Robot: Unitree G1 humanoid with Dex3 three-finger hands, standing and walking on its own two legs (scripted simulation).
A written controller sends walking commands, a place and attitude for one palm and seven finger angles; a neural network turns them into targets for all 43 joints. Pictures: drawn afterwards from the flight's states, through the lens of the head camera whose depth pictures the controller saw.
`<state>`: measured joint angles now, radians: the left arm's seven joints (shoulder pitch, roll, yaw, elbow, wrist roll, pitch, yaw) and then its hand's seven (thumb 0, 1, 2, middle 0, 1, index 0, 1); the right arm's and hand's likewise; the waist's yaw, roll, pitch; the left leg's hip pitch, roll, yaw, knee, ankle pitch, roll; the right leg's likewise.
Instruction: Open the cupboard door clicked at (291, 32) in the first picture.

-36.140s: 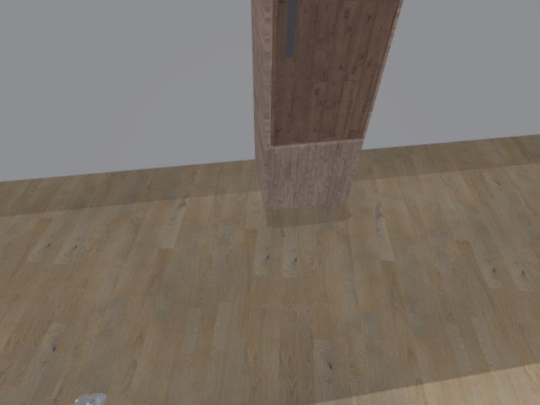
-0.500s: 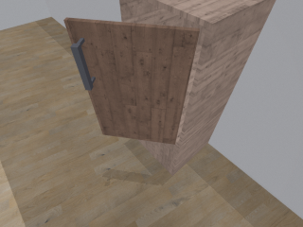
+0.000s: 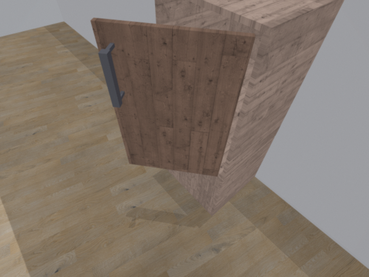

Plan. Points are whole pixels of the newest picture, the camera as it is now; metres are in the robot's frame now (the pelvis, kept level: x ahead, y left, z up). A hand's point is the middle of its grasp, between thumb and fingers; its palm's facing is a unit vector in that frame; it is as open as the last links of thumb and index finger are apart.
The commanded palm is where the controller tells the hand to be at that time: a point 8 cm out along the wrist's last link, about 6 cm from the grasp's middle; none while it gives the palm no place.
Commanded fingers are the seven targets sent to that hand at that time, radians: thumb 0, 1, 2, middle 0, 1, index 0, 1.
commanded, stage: look again from close up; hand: left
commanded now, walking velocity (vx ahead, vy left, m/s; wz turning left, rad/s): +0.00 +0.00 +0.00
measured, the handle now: (114, 76) +0.57 +0.23 +0.13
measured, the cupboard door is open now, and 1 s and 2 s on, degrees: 40 40 40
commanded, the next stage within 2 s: shuffle to correct the standing spot in 0.30 s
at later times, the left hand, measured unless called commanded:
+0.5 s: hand out of the picture -0.04 +0.25 -0.16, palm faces +0.00 -0.97 -0.25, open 7.4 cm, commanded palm none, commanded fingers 0.00 0.90 0.90 -0.20 -0.30 -0.20 -0.30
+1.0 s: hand out of the picture +0.00 +0.22 -0.17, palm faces -0.05 -0.98 -0.17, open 7.4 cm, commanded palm none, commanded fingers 0.00 0.90 0.90 -0.20 -0.30 -0.20 -0.30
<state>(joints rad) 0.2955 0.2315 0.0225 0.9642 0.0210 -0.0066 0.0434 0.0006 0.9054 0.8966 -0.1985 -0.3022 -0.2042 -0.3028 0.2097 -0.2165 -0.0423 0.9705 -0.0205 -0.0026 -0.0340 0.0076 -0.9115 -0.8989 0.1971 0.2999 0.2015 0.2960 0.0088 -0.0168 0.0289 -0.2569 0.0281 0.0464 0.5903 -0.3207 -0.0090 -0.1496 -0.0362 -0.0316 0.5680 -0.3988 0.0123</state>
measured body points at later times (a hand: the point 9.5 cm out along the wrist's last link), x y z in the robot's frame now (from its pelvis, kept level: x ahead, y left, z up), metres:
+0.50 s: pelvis -0.06 +0.04 +0.01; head -0.06 +0.05 +0.46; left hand -0.04 +0.30 -0.14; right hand -0.01 -0.23 -0.13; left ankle +0.00 +0.12 -0.73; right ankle -0.06 -0.13 -0.73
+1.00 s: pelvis -0.01 +0.06 +0.00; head +0.00 +0.06 +0.45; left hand +0.01 +0.27 -0.15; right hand -0.08 -0.14 -0.16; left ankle +0.00 +0.12 -0.73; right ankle -0.03 -0.05 -0.73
